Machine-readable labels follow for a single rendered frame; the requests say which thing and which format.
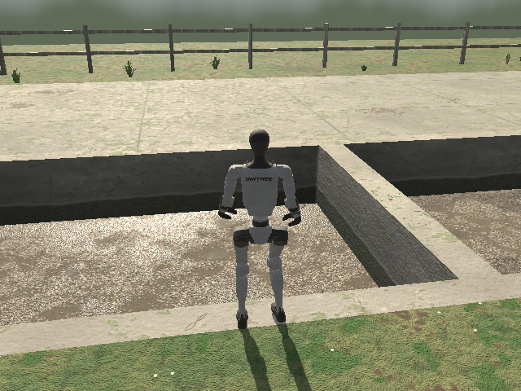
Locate robot left shin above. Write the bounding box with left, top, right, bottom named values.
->
left=236, top=263, right=247, bottom=318

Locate right robot upper arm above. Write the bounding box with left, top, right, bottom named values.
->
left=277, top=165, right=297, bottom=209

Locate left robot forearm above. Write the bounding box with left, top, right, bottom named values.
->
left=219, top=195, right=229, bottom=213

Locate robot shin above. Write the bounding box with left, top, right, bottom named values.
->
left=236, top=263, right=247, bottom=318
left=269, top=256, right=283, bottom=312

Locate left robot hand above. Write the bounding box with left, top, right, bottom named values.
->
left=218, top=207, right=237, bottom=219

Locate right robot hand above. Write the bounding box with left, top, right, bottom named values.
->
left=282, top=213, right=301, bottom=226

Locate right robot forearm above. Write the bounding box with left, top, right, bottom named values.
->
left=288, top=198, right=300, bottom=218

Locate left robot upper arm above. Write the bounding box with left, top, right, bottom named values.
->
left=221, top=165, right=243, bottom=207

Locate robot right shin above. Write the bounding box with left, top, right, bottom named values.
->
left=269, top=256, right=283, bottom=312

